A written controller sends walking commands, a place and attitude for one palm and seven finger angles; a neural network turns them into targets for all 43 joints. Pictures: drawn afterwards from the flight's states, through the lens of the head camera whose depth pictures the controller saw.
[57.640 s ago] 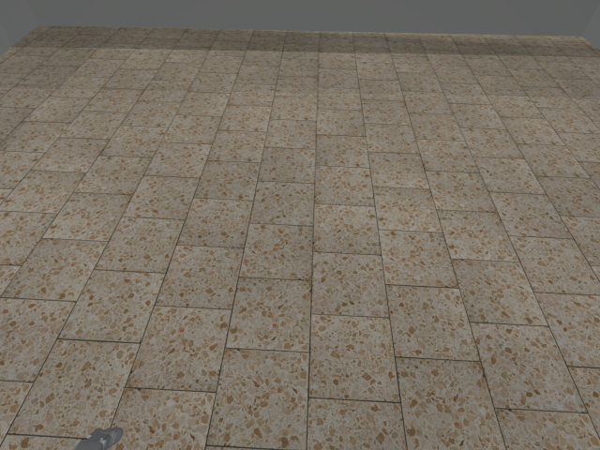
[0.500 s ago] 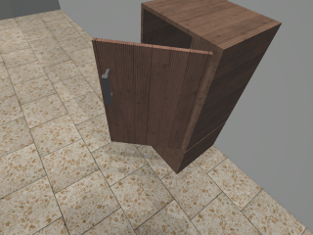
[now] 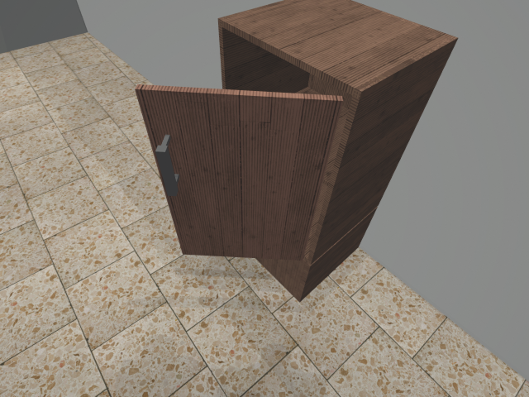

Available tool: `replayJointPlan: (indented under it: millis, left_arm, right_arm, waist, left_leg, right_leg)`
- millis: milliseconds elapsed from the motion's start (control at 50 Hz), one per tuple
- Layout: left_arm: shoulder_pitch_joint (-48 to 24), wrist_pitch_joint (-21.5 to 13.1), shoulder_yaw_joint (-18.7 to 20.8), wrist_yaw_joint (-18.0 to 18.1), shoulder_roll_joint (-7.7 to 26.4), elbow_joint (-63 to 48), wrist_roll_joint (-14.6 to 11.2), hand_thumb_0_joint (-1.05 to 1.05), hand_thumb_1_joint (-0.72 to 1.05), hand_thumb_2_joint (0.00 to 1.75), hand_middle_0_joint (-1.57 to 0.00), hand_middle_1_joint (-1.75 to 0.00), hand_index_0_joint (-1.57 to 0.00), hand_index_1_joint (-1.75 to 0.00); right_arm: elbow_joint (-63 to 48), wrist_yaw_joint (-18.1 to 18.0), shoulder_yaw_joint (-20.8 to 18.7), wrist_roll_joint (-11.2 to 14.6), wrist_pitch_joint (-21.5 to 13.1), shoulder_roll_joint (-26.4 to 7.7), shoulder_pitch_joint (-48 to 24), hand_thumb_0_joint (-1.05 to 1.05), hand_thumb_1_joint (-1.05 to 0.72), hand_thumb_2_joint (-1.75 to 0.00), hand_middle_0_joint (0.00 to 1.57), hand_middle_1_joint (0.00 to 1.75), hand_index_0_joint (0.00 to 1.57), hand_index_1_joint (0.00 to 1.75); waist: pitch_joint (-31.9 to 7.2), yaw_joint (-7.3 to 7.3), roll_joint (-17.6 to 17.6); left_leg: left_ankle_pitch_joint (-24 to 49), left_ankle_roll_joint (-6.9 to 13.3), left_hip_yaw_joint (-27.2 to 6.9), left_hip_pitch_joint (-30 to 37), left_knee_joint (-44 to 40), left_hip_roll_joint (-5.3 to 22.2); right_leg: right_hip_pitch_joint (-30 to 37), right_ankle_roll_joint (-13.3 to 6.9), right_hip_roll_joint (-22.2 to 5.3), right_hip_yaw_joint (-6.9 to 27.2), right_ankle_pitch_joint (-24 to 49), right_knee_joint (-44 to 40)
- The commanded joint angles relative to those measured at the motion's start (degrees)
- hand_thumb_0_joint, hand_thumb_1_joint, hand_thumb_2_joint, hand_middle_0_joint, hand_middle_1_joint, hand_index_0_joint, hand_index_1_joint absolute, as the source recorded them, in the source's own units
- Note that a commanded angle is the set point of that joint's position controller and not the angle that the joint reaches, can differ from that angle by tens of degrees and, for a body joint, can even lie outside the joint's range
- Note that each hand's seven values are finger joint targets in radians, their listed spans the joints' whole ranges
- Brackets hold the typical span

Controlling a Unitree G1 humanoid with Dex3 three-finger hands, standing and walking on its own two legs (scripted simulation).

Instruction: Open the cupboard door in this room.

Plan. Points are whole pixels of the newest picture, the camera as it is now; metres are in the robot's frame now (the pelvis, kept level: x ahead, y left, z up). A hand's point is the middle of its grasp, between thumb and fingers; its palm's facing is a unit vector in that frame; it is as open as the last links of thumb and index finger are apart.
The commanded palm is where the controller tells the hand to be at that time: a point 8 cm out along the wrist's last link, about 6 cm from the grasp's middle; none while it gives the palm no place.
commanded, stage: come to a stop and stand still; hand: left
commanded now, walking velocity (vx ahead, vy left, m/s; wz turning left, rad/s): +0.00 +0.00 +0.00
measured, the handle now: (169, 166) +0.57 +0.25 -0.02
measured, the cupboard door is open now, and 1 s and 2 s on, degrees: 45 45 45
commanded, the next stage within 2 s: look again from close up in 0.40 s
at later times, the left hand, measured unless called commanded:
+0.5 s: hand out of the picture +0.03 +0.16 -0.18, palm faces +0.05 -0.98 -0.19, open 7.3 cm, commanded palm none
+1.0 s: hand out of the picture +0.00 +0.17 -0.18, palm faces +0.01 -0.98 -0.22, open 7.3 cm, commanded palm none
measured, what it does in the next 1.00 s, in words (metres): stands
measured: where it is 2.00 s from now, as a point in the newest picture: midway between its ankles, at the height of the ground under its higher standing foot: outside the picture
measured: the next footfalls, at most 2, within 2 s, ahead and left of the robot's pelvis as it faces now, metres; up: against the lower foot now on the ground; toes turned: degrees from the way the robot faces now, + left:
none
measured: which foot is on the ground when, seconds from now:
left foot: down 0.00-1.00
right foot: down 0.00-1.00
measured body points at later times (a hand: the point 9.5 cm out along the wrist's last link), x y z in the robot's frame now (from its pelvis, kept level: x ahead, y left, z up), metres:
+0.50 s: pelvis +0.02 -0.01 +0.00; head +0.03 +0.00 +0.45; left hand +0.02 +0.22 -0.16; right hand +0.00 -0.22 -0.16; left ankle -0.04 +0.10 -0.74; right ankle +0.00 -0.12 -0.74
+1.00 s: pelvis +0.00 -0.01 -0.01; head +0.01 -0.02 +0.44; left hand +0.01 +0.22 -0.16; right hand +0.00 -0.22 -0.17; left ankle -0.04 +0.10 -0.74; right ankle +0.00 -0.12 -0.74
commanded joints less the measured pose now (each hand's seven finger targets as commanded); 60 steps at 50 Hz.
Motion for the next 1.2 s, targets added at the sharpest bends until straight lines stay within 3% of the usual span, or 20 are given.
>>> replayJointPlan:
  millis: [0,80,180,460,480,500,520,560,600,640,680,760,1000,1060,1080,1100,1120,1140,1160,1180]
  left_arm:
    - [2.95,-0.76,1.01,0.03,5.15,-1.50,-0.67,0.00,0.90,0.90,-0.20,-0.30,-0.20,-0.30]
    - [2.58,-0.66,1.14,0.08,5.11,-1.64,-0.72,0.00,0.90,0.90,-0.20,-0.30,-0.20,-0.30]
    - [2.22,-0.91,1.16,0.15,5.32,-1.99,-0.76,0.00,0.90,0.90,-0.20,-0.30,-0.20,-0.30]
    - [2.61,-1.14,1.20,0.32,4.94,-1.86,-0.67,0.00,0.90,0.90,-0.20,-0.30,-0.20,-0.30]
    - [7.31,-2.72,0.68,2.79,6.32,0.02,0.12,0.00,0.90,0.90,-0.20,-0.30,-0.20,-0.30]
    - [6.77,-3.10,1.04,2.30,8.17,-2.41,-0.30,0.00,0.90,0.90,-0.20,-0.30,-0.20,-0.30]
    - [4.30,-2.97,0.45,1.59,6.94,-2.74,-0.44,0.00,0.90,0.90,-0.20,-0.30,-0.20,-0.30]
    - [4.46,-3.12,0.28,1.14,5.92,-3.11,-0.40,0.00,0.90,0.90,-0.20,-0.30,-0.20,-0.30]
    - [4.24,-2.72,0.14,0.96,5.12,-3.10,-0.40,0.00,0.90,0.90,-0.20,-0.30,-0.20,-0.30]
    - [3.59,-2.34,-0.07,0.81,4.71,-3.17,-0.36,0.00,0.90,0.90,-0.20,-0.30,-0.20,-0.30]
    - [3.66,-2.00,-0.16,0.70,4.65,-3.22,-0.42,0.00,0.90,0.90,-0.20,-0.30,-0.20,-0.30]
    - [3.71,-1.50,-0.21,0.40,5.01,-3.27,-0.37,0.00,0.90,0.90,-0.20,-0.30,-0.20,-0.30]
    - [3.35,-1.58,0.18,0.13,6.22,-3.47,-0.51,0.00,0.90,0.90,-0.20,-0.30,-0.20,-0.30]
    - [3.41,-1.71,0.29,0.14,6.18,-3.39,-0.48,0.00,0.90,0.90,-0.20,-0.30,-0.20,-0.30]
    - [9.65,-2.51,0.76,2.47,7.50,-1.10,-0.16,0.00,0.90,0.90,-0.20,-0.30,-0.20,-0.30]
    - [-35.69,-15.75,7.14,1.76,19.86,-89.57,-12.17,0.00,0.88,0.89,-0.20,-0.32,-0.20,-0.32]
    - [-9.77,-12.08,7.21,4.13,15.70,-73.05,-7.02,0.00,0.85,0.88,-0.20,-0.33,-0.20,-0.33]
    - [-7.38,-9.16,5.23,6.64,11.41,-67.23,-8.35,0.00,0.83,0.87,-0.21,-0.34,-0.21,-0.34]
    - [8.13,-3.77,-1.65,6.03,-1.74,-54.56,-8.89,0.00,0.81,0.86,-0.21,-0.36,-0.21,-0.36]
    - [-1.63,-5.88,-0.39,4.58,0.68,-65.44,-11.57,0.00,0.78,0.85,-0.21,-0.37,-0.21,-0.37]
  right_arm:
    - [-0.73,-0.84,-0.77,0.02,-0.78,-5.90,4.00,0.00,-0.90,-0.90,0.20,0.30,0.20,0.30]
    - [-0.04,-0.93,-0.75,-0.03,-0.78,-5.27,4.91,0.00,-0.90,-0.90,0.20,0.30,0.20,0.30]
    - [0.39,-0.91,-0.94,-0.03,-0.75,-4.85,5.88,0.00,-0.90,-0.90,0.20,0.30,0.20,0.30]
    - [0.60,-1.14,-1.16,-0.09,-0.64,-4.46,5.94,0.00,-0.90,-0.90,0.20,0.30,0.20,0.30]
    - [-3.69,-0.15,-1.26,0.71,-1.57,-7.19,-0.12,0.00,-0.90,-0.90,0.20,0.30,0.20,0.30]
    - [-5.45,0.04,-1.10,0.22,-1.07,-4.20,2.71,0.00,-0.90,-0.90,0.20,0.30,0.20,0.30]
    - [-5.01,-0.04,-0.99,0.16,-1.18,-3.82,3.85,0.00,-0.90,-0.90,0.20,0.30,0.20,0.30]
    - [-5.10,0.12,-0.69,-0.24,-1.70,-4.82,6.03,0.00,-0.90,-0.90,0.20,0.30,0.20,0.30]
    - [-5.59,-0.16,-0.74,-0.13,-1.85,-5.77,5.41,0.00,-0.90,-0.90,0.20,0.30,0.20,0.30]
    - [-6.00,-0.36,-0.58,-0.22,-1.80,-6.20,4.89,0.00,-0.90,-0.90,0.20,0.30,0.20,0.30]
    - [-6.16,-0.38,-0.51,-0.08,-1.52,-6.50,4.24,0.00,-0.90,-0.90,0.20,0.30,0.20,0.30]
    - [-5.77,-0.05,-0.20,-0.10,-1.23,-6.50,3.31,0.00,-0.90,-0.90,0.20,0.30,0.20,0.30]
    - [-3.65,-0.01,-0.06,-0.06,-1.41,-6.58,3.42,0.00,-0.90,-0.90,0.20,0.30,0.20,0.30]
    - [-2.90,-0.07,-0.08,-0.04,-1.56,-6.30,3.84,0.00,-0.90,-0.90,0.20,0.30,0.20,0.30]
    - [-6.47,0.43,-1.16,0.74,-1.48,-8.21,-2.74,0.00,-0.90,-0.90,0.20,0.30,0.20,0.30]
    - [-25.97,-2.35,-2.14,3.42,-10.44,-17.58,-1.18,0.00,-0.90,-0.90,0.20,0.30,0.20,0.30]
    - [-22.45,-4.42,-0.81,2.42,-15.28,-11.75,-6.53,0.00,-0.90,-0.90,0.20,0.30,0.20,0.30]
    - [-19.02,-4.44,-1.72,2.86,-16.87,-11.91,-6.07,0.00,-0.90,-0.90,0.20,0.30,0.20,0.30]
    - [-18.36,-3.67,-1.77,3.38,-16.94,-9.53,-4.47,0.00,-0.90,-0.90,0.20,0.30,0.20,0.30]
    - [-22.92,-3.54,-1.78,4.02,-17.65,-12.02,-6.20,0.00,-0.90,-0.90,0.20,0.30,0.20,0.30]
  waist:
    - [1.66,0.00,1.67]
    - [2.24,0.11,2.37]
    - [1.57,-0.08,0.31]
    - [1.80,-0.53,1.93]
    - [3.17,1.17,4.61]
    - [0.27,-1.04,4.37]
    - [1.64,-1.62,6.66]
    - [-3.50,-1.42,6.43]
    - [-3.83,-1.19,4.25]
    - [-1.17,-1.10,3.07]
    - [1.91,-0.95,0.93]
    - [6.34,-0.54,0.66]
    - [3.21,-0.35,0.73]
    - [1.73,-0.28,1.81]
    - [1.61,2.57,-8.58]
    - [-27.76,-5.15,5.95]
    - [-25.54,0.11,15.34]
    - [-18.86,-1.15,14.21]
    - [-8.59,-1.96,7.74]
    - [-1.05,-2.68,2.90]
  left_leg:
    - [13.87,-0.20,-4.72,-3.68,-4.31,6.41]
    - [14.27,-0.30,-4.54,-4.22,-4.35,6.33]
    - [14.63,-0.42,-4.34,-3.40,-3.84,6.14]
    - [17.11,-0.66,-3.84,-1.40,-3.22,6.15]
    - [23.21,-1.58,-1.48,-6.06,8.19,7.13]
    - [5.09,-1.07,-3.12,-6.73,5.58,4.44]
    - [3.98,-0.48,-3.75,-6.96,1.54,4.75]
    - [14.73,0.16,-4.87,-4.76,2.86,6.52]
    - [20.34,0.67,-5.29,-3.34,2.99,7.18]
    - [21.26,1.01,-5.39,-3.64,2.52,7.29]
    - [16.22,1.03,-5.48,-4.93,1.15,6.87]
    - [6.61,1.20,-5.66,-7.41,-1.92,6.05]
    - [5.49,1.00,-4.72,-5.48,-2.47,5.55]
    - [7.57,0.92,-4.34,-4.80,-2.11,5.73]
    - [9.11,-0.83,-2.11,-8.81,10.02,7.14]
    - [15.10,0.75,-2.53,3.36,2.46,0.23]
    - [23.16,1.03,-0.84,5.36,2.35,1.21]
    - [18.03,-0.71,-1.14,0.37,3.41,1.57]
    - [13.83,-0.57,-2.31,-5.70,2.66,1.96]
    - [10.20,-0.20,-4.47,-9.43,3.22,1.75]
  right_leg:
    - [2.74,-2.03,-4.86,4.21,10.11,-2.30]
    - [3.42,-2.14,-4.83,3.79,10.56,-2.11]
    - [3.85,-2.30,-5.13,3.57,13.02,-2.01]
    - [3.55,-2.55,-4.86,3.87,15.90,-2.19]
    - [1.80,-1.58,-7.91,5.58,35.35,0.54]
    - [3.44,-3.45,-9.18,7.52,28.80,1.26]
    - [1.64,-3.89,-7.94,6.48,21.13,2.05]
    - [3.63,-3.80,-5.33,4.08,15.50,4.04]
    - [3.23,-3.48,-4.51,3.16,13.22,4.88]
    - [1.69,-3.31,-4.09,3.04,11.89,4.98]
    - [0.15,-3.07,-4.13,3.47,9.07,3.91]
    - [-1.98,-2.79,-4.03,4.40,2.91,1.81]
    - [-0.41,-2.87,-4.53,5.48,3.80,0.59]
    - [0.76,-2.93,-4.75,5.11,6.59,1.01]
    - [1.91,-1.30,-8.14,7.55,31.20,0.95]
    - [6.78,-2.29,-3.05,4.89,21.71,5.43]
    - [5.71,-3.47,0.14,3.43,13.30,6.85]
    - [1.35,-2.85,0.05,0.98,7.13,5.79]
    - [-3.15,-1.95,-0.08,-0.85,4.57,4.87]
    - [-6.14,-1.32,-0.42,-1.18,3.41,4.69]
